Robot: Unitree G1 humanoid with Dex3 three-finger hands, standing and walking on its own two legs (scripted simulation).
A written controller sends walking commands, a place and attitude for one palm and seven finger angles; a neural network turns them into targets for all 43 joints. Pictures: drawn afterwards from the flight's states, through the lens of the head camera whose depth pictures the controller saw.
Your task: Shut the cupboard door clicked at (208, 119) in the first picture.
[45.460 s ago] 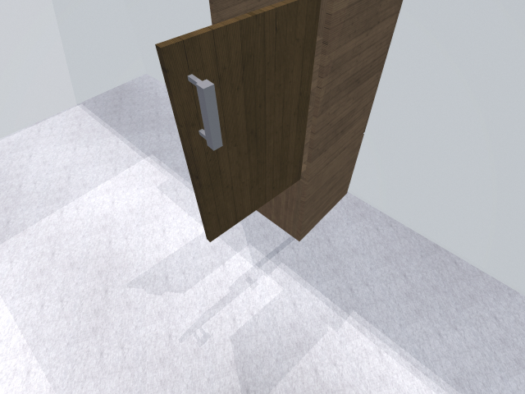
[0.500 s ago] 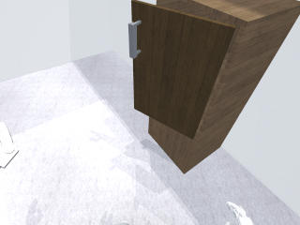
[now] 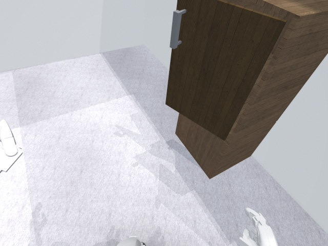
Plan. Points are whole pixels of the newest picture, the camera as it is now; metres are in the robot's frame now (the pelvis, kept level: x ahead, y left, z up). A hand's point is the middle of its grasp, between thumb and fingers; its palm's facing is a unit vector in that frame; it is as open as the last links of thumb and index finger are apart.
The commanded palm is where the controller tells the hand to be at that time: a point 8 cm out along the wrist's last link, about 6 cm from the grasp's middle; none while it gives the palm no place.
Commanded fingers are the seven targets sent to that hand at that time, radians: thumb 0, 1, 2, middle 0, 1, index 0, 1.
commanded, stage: stop stepping back and stand still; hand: left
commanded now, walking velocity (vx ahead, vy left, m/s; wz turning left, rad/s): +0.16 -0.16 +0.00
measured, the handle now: (178, 29) +0.88 +0.00 +0.14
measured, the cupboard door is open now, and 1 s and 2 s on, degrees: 21 21 21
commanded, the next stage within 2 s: let the arm hang, fingers relaxed in 1.20 s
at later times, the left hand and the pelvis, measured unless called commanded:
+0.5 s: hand out of the picture +0.19 +0.27 +0.19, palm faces +0.34 -0.85 -0.41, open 7.4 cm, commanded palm +0.12 +0.31 +0.20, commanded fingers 0.00 0.90 0.90 -0.20 -0.30 -0.20 -0.30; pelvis -0.06 +0.03 +0.02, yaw -8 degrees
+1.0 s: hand (19, 166) +0.20 +0.26 +0.18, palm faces +0.32 -0.86 -0.41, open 7.4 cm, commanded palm +0.14 +0.30 +0.20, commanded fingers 0.00 0.90 0.90 -0.20 -0.30 -0.20 -0.30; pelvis -0.04 +0.02 +0.02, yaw -9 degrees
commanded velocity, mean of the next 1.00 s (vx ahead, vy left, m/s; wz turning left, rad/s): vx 0.08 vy -0.03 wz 0.00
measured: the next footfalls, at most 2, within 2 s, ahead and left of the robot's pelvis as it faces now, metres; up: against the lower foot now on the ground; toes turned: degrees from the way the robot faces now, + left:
right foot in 0.16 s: -0.07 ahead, -0.07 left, +0.00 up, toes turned -10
left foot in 0.34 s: +0.03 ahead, +0.12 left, +0.00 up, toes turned -3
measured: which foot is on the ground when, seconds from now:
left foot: down 0.00-0.18, up 0.20-0.32, down 0.34-1.00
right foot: up 0.00-0.14, down 0.16-1.00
